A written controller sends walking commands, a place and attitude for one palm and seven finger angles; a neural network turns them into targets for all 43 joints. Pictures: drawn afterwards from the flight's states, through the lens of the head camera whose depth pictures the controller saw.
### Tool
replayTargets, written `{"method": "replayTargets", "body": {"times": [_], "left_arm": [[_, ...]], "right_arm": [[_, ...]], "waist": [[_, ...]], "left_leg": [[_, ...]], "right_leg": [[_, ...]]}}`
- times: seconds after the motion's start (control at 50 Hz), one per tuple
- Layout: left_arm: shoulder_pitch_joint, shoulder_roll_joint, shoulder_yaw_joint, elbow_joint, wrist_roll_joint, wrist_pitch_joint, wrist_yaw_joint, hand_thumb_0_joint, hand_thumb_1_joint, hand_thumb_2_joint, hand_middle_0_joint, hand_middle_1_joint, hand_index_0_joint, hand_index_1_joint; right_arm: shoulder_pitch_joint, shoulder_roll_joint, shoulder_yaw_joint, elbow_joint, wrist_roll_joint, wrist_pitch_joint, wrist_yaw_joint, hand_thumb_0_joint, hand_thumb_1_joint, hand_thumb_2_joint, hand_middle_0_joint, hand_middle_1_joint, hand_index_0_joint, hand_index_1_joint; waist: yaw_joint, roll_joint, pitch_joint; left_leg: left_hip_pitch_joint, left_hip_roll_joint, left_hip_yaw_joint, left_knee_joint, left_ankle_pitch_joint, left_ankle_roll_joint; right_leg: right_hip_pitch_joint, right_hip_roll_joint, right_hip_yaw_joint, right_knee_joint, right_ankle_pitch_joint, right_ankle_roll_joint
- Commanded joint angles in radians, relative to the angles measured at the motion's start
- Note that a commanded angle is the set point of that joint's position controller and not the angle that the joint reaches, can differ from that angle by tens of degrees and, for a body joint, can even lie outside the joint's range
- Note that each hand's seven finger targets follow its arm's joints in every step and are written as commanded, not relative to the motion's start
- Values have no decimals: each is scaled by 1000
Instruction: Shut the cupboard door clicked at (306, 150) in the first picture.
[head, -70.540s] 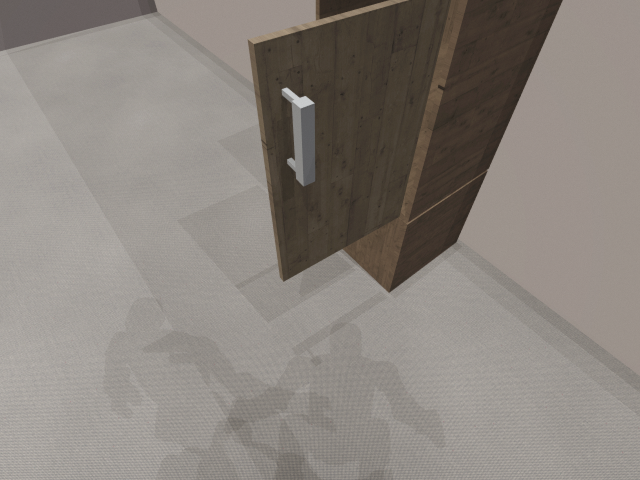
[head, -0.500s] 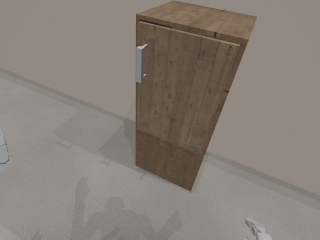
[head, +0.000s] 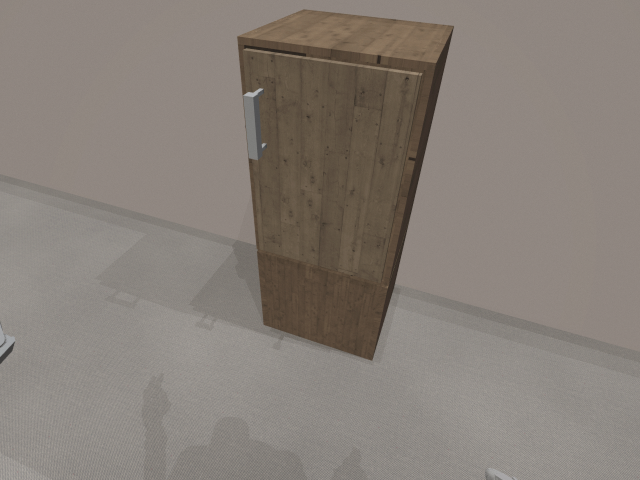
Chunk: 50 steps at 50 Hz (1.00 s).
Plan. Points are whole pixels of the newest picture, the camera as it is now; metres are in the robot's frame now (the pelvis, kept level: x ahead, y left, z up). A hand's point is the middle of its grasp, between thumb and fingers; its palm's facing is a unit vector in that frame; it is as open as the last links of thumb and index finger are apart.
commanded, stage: stop stepping back and stand still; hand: left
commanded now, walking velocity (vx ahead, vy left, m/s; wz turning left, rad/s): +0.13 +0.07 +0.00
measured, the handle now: (257, 123) +0.87 +0.20 +0.09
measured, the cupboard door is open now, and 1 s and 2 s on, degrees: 0 0 0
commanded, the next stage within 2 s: let the arm hang, fingers relaxed in 0.46 s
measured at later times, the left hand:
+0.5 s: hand out of the picture +0.17 +0.31 +0.16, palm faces +0.49 -0.75 -0.45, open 7.4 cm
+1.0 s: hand out of the picture -0.02 +0.23 -0.17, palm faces +0.07 -0.98 -0.20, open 7.1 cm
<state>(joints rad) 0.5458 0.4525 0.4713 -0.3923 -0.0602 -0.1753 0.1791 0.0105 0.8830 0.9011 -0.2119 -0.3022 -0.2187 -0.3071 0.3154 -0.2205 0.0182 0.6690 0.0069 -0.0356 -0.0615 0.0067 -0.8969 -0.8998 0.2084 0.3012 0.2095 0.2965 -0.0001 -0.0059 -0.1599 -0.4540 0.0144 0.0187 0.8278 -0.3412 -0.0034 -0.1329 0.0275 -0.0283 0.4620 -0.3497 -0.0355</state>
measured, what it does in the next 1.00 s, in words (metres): steps on the spot: left foot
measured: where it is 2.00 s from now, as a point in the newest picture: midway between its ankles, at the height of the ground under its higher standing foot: outside the picture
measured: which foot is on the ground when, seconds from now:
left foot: up 0.00-0.10, down 0.12-1.00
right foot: down 0.00-1.00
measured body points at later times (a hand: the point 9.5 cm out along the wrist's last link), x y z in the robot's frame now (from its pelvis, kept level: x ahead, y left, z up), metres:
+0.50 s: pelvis -0.01 +0.03 +0.00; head -0.03 +0.02 +0.45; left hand +0.14 +0.35 +0.19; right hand +0.15 -0.18 -0.09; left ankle +0.02 +0.13 -0.74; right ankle -0.04 -0.08 -0.74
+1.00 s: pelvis -0.02 +0.03 +0.00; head -0.01 +0.05 +0.45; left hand -0.02 +0.28 -0.16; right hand +0.04 -0.23 -0.13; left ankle +0.02 +0.13 -0.74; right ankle -0.04 -0.08 -0.74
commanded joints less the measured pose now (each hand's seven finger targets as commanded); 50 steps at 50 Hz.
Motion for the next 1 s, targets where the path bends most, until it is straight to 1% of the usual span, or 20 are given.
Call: {"method": "replayTargets", "body": {"times": [0.0,0.04,0.08,0.12,0.16,0.2,0.28,0.32,0.36,0.42,0.48,0.52,0.54,0.56,0.6,0.68,0.72,0.8,0.88,0.98], "left_arm": [[-226,84,-77,-75,34,-36,-4,0,900,900,-200,-300,-200,-300],[-315,146,-56,-229,42,-55,6,0,900,900,-200,-300,-200,-300],[-278,168,-18,-352,43,-74,10,0,900,900,-200,-300,-200,-300],[-192,227,76,-503,38,-99,21,0,900,900,-200,-300,-200,-300],[-95,237,109,-530,34,-109,19,0,900,900,-200,-300,-200,-300],[-96,228,134,-498,26,-107,24,0,900,900,-200,-300,-200,-300],[20,155,122,-303,5,-78,14,0,900,900,-200,-300,-200,-300],[52,131,107,-195,-3,-58,4,0,900,900,-200,-300,-200,-300],[61,86,64,-131,-11,-35,-5,0,900,900,-200,-300,-200,-300],[9,91,22,-116,-7,-14,-9,0,900,900,-200,-300,-200,-300],[-112,112,-1,-188,10,-17,-5,0,900,900,-200,-300,-200,-300],[-192,135,4,-261,19,-29,-3,0,900,900,-200,-300,-200,-300],[-147,-79,-394,481,65,74,-132,0,900,900,-200,-300,-200,-300],[-125,-91,-357,522,86,166,-162,0,900,900,-200,-300,-200,-300],[-126,-118,-366,570,87,191,-171,0,900,900,-200,-300,-200,-300],[-174,-48,-382,804,93,159,-174,0,900,900,-200,-300,-200,-300],[-218,-24,-392,925,90,149,-169,0,900,900,-200,-300,-200,-300],[-251,-58,-422,1110,77,166,-161,0,900,900,-200,-300,-200,-300],[-233,-87,-419,1249,77,173,-161,0,900,900,-200,-300,-200,-300],[-243,-85,-430,1365,76,171,-165,0,900,900,-200,-300,-200,-300]], "right_arm": [[-183,-115,-45,-158,-5,-61,-14,0,-900,-900,200,300,200,300],[-193,-124,-57,-162,-3,-82,-25,0,-900,-900,200,300,200,300],[-180,-127,-65,-176,-5,-107,-32,0,-900,-900,200,300,200,300],[-163,-141,-71,-206,-10,-125,-33,0,-900,-900,200,300,200,300],[-148,-92,-51,-194,-24,-141,-25,0,-900,-900,200,300,200,300],[-153,-93,-52,-178,-28,-149,-18,0,-900,-900,200,300,200,300],[-136,-103,-51,-175,-4,-143,-10,0,-900,-900,200,300,200,300],[-136,-109,-50,-177,-2,-123,-4,0,-900,-900,200,300,200,300],[-133,-101,-49,-178,5,-103,2,0,-900,-900,200,300,200,300],[-151,-95,-43,-181,4,-74,-1,0,-900,-900,200,300,200,300],[-174,-93,-38,-183,3,-76,-14,0,-900,-900,200,300,200,300],[-189,-97,-35,-189,-1,-87,-26,0,-900,-900,200,300,200,300],[-218,-218,-80,-7,-6,-169,71,0,-900,-900,200,300,200,300],[-148,-252,-86,22,-21,-86,73,0,-900,-900,200,300,200,300],[-149,-208,-67,11,-27,-44,62,0,-900,-900,200,300,200,300],[-157,-207,-56,29,-34,-23,59,0,-900,-900,200,300,200,300],[-146,-200,-56,65,-35,-6,57,0,-900,-900,200,300,200,300],[-143,-170,-39,147,-34,14,51,0,-900,-900,200,300,200,300],[-129,-142,-39,215,-33,29,44,0,-900,-900,200,300,200,300],[-90,-152,-47,284,-27,36,39,0,-900,-900,200,300,200,300]], "waist": [[-18,-140,306],[-15,-112,256],[-14,22,182],[4,288,47],[-4,358,27],[3,287,44],[-11,177,31],[-17,113,49],[-20,14,95],[-25,-123,146],[-22,-110,131],[-15,-21,117],[-53,55,210],[-25,111,151],[-3,146,135],[4,-108,23],[-10,-162,-8],[-13,102,51],[-8,197,145],[-13,84,211]], "left_leg": [[4,48,3,-108,5,22],[125,27,45,-237,77,28],[248,29,6,-354,124,40],[371,147,-168,-421,335,82],[380,219,-288,-506,411,107],[277,241,-249,-530,308,113],[202,180,-77,-438,242,51],[107,138,-40,-427,70,28],[91,97,-18,-389,-52,15],[152,61,-14,-281,28,12],[196,56,-25,-299,102,20],[232,65,-34,-355,172,26],[205,129,-101,-286,451,36],[151,157,-111,-350,480,61],[107,171,-124,-371,450,93],[183,100,-88,-295,462,61],[231,65,-62,-272,410,40],[275,85,-73,-366,407,38],[235,86,-81,-430,226,36],[239,92,-96,-482,106,36]], "right_leg": [[-243,-265,171,-218,-23,-93],[-223,-242,131,-188,-10,-77],[-197,-181,87,-65,73,-45],[-189,-47,-9,172,135,25],[-233,-13,-13,265,-95,36],[-178,-27,9,271,-117,42],[-35,-14,-18,-11,95,43],[5,-44,46,-40,138,19],[-76,-84,117,-90,58,-5],[-222,-161,211,-205,-49,-35],[-213,-158,176,-181,41,-28],[-184,-117,124,-126,139,-5],[-303,-112,-9,83,234,3],[-218,-103,18,111,189,19],[-176,-72,4,163,81,23],[-46,-121,82,34,322,-12],[-33,-181,130,13,490,-50],[-48,-137,92,-24,270,-18],[-52,-129,88,-111,142,-25],[-84,-130,90,-176,67,-27]]}}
